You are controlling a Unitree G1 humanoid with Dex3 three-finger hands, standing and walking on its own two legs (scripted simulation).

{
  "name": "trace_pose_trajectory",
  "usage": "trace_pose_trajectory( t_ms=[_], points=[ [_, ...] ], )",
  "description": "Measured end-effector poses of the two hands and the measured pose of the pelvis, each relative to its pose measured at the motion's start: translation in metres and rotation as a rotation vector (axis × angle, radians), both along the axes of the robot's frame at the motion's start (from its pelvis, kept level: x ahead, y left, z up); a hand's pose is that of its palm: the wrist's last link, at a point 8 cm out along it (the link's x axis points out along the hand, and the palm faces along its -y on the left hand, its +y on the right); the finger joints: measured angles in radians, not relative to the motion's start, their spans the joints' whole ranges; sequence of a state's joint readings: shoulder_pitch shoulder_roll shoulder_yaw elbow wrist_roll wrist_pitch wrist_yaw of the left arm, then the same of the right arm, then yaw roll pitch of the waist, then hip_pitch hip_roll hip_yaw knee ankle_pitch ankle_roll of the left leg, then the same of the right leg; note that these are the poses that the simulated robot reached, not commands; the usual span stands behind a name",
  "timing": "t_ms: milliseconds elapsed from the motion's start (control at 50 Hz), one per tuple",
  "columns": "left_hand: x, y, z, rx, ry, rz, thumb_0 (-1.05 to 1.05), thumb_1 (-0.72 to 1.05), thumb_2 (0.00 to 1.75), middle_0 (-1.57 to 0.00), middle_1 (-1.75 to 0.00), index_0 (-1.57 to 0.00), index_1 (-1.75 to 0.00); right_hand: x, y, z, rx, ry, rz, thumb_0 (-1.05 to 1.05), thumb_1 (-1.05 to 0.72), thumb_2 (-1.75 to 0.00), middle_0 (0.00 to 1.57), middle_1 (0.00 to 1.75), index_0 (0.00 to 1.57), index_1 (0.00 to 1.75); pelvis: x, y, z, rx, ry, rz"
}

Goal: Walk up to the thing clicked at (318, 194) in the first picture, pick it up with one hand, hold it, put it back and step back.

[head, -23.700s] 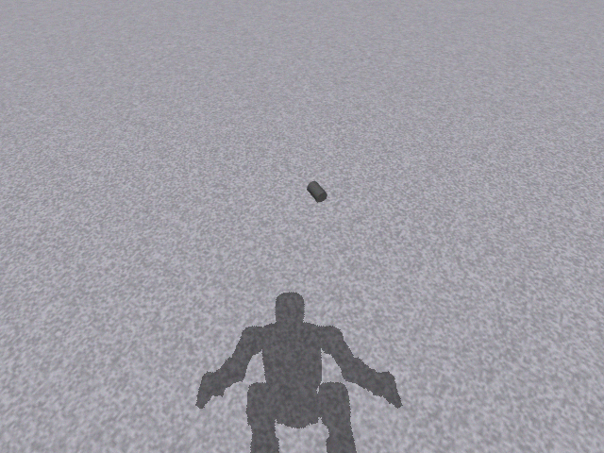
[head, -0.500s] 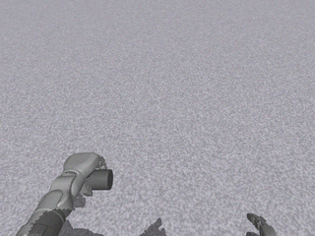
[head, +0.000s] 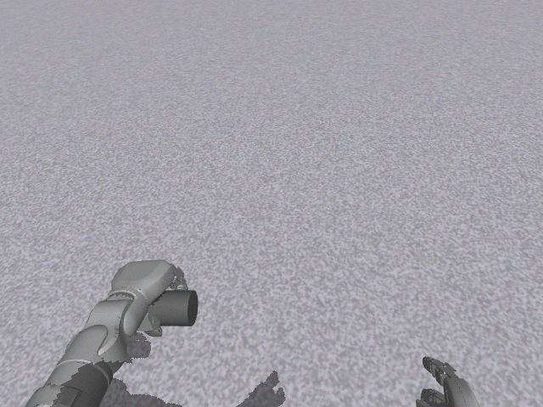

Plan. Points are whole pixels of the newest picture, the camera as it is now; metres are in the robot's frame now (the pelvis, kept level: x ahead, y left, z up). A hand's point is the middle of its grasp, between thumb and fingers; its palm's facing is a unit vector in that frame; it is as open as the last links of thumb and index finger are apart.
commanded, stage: hold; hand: left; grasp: from above
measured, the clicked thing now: (166, 307) +0.30 +0.21 -0.06
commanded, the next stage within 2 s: crouch in 0.48 s
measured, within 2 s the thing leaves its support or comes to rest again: neither
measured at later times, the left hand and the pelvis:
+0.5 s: hand (150, 302) +0.30 +0.23 -0.04, palm faces -0.49 -0.03 -0.87, open 8.5 cm; pelvis +0.01 +0.00 +0.00, yaw +0 degrees
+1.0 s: hand (163, 322) +0.30 +0.23 -0.12, palm faces -0.49 +0.02 -0.87, open 8.6 cm; pelvis +0.00 +0.00 -0.03, yaw +2 degrees
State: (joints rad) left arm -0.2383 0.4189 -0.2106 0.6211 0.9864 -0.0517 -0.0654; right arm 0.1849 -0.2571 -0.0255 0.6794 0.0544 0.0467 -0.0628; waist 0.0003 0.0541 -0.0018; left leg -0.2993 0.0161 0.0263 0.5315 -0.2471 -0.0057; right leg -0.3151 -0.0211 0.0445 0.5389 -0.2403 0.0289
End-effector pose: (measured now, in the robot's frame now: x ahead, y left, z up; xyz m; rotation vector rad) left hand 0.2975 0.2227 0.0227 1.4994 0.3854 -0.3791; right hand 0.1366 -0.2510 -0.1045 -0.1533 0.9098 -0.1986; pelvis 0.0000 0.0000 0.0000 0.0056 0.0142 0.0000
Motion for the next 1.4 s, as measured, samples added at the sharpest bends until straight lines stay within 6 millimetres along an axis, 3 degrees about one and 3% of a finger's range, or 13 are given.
trace_pose_trajectory(
  t_ms=[640,800,920,1020,1200,1400],
  points=[
    [0.011,0.005,-0.004,0.004,0.019,-0.007,-0.01,0.2,0.25,-0.89,-0.2,-0.93,-0.21,0.005,-0.001,0.0,-0.007,0.049,-0.014,0.01,-0.9,-0.9,0.2,0.3,0.2,0.3,0.013,0.002,0.003,-0.002,0.006,0.005],
    [0.009,0.004,-0.021,0.001,0.019,0.002,-0.01,0.21,0.26,-0.88,-0.23,-0.91,-0.24,0.0,-0.003,-0.001,-0.01,0.068,-0.017,0.01,-0.89,-0.9,0.2,0.3,0.2,0.3,0.011,0.0,0.001,-0.001,0.022,0.01],
    [0.006,0.006,-0.057,0.014,0.033,-0.019,-0.01,0.2,0.27,-0.88,-0.24,-0.91,-0.26,-0.013,-0.01,-0.011,-0.04,0.126,0.001,0.01,-0.89,-0.9,0.2,0.3,0.2,0.3,0.005,-0.002,-0.01,-0.006,0.086,0.021],
    [0.011,0.01,-0.099,0.047,0.016,-0.049,-0.01,0.19,0.28,-0.88,-0.26,-0.91,-0.27,-0.032,-0.022,-0.037,-0.078,0.193,0.009,0.0,-0.89,-0.9,0.2,0.3,0.2,0.3,-0.005,-0.002,-0.037,-0.017,0.187,0.029],
    [0.034,0.019,-0.192,0.092,-0.032,-0.059,-0.01,0.2,0.26,-0.87,-0.28,-0.89,-0.29,-0.087,-0.035,-0.111,-0.144,0.332,-0.03,0.0,-0.9,-0.9,0.2,0.3,0.2,0.3,-0.026,0.004,-0.111,-0.041,0.379,0.03],
    [0.063,0.023,-0.291,0.09,-0.039,-0.009,-0.01,0.2,0.28,-0.85,-0.3,-0.88,-0.31,-0.142,-0.018,-0.199,-0.142,0.449,-0.065,0.0,-0.9,-0.89,0.2,0.3,0.2,0.3,-0.044,0.012,-0.195,-0.06,0.527,0.021]
  ],
)
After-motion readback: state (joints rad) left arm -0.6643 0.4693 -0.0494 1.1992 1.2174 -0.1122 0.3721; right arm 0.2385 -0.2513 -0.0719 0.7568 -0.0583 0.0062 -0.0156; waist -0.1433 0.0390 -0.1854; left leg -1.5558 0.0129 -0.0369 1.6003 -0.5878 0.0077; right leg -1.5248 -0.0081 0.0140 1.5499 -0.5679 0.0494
